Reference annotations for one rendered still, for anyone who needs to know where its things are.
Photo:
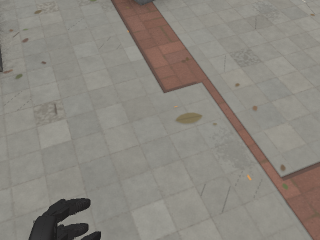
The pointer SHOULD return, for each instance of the robot left hand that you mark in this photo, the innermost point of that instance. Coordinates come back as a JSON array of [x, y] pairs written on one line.
[[46, 227]]

